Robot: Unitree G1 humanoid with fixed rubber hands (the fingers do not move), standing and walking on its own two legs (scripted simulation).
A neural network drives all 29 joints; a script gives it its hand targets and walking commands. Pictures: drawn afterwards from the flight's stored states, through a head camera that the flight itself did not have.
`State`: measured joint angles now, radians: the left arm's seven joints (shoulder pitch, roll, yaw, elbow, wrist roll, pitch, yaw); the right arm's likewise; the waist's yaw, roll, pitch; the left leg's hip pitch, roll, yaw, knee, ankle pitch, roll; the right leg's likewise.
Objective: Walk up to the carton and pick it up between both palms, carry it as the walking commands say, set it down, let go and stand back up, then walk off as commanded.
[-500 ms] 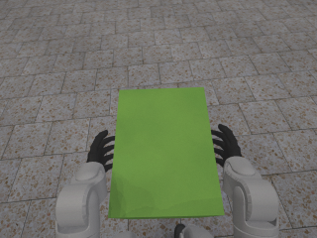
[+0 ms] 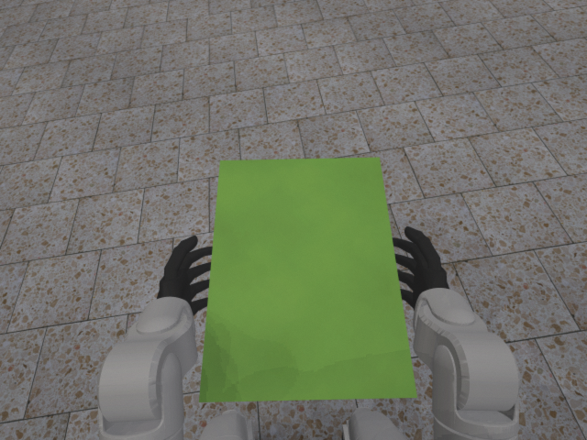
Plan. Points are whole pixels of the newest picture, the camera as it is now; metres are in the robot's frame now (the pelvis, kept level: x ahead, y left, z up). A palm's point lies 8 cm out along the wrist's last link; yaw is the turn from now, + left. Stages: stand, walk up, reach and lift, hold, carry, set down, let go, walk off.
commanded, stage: carry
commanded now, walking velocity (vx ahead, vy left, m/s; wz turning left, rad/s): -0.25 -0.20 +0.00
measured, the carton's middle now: (301, 292) +0.30 -0.01 +0.01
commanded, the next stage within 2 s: none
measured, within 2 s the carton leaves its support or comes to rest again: neither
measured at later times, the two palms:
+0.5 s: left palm out of the picture +0.07 +0.04 +0.10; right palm out of the picture +0.09 -0.24 +0.11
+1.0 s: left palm out of the picture -0.10 -0.07 +0.10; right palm out of the picture -0.07 -0.35 +0.11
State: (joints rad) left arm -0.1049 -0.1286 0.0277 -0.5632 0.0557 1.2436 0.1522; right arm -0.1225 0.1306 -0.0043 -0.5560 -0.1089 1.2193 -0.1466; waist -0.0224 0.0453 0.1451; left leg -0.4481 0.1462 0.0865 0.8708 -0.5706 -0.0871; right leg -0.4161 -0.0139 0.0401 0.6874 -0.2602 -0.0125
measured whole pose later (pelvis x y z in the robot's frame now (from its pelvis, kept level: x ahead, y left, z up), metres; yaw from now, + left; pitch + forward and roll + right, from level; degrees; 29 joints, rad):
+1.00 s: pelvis -0.35 -0.23 +0.01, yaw +7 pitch +1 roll +2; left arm -0.10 -0.13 0.03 -0.57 0.06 1.25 0.14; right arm -0.13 0.13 0.00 -0.57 -0.10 1.24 -0.16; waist -0.03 -0.05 0.05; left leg -0.22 0.02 0.15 0.62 -0.52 0.00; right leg -0.45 0.00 -0.07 0.35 0.05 -0.04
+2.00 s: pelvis -0.47 -0.24 +0.01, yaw +3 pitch +1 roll +0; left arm -0.06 -0.13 0.03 -0.49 0.06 1.27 0.16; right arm -0.10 0.13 0.00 -0.47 -0.10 1.24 -0.15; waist -0.01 0.01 -0.07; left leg -0.27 0.05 0.12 0.55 -0.31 0.01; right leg -0.37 0.02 -0.03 0.51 -0.17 -0.04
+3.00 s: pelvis -0.49 -0.24 +0.01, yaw +6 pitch -3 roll +0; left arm -0.01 -0.12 0.04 0.01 0.06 0.77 0.13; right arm -0.04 0.13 -0.05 -0.01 -0.10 0.79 -0.14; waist -0.01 0.02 -0.03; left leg -0.21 0.01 0.04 0.55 -0.28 0.01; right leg -0.30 0.02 -0.03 0.51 -0.16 -0.03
